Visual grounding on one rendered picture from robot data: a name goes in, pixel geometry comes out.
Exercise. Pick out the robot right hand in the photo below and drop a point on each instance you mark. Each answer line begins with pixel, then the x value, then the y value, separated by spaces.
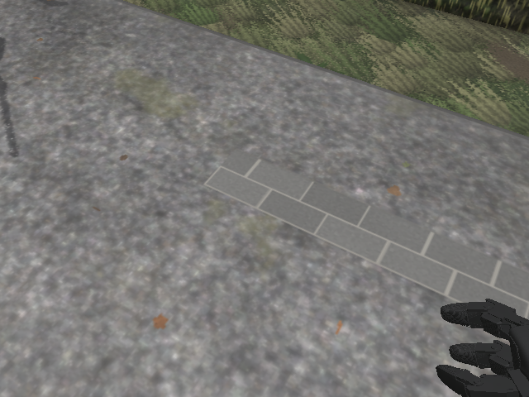
pixel 510 363

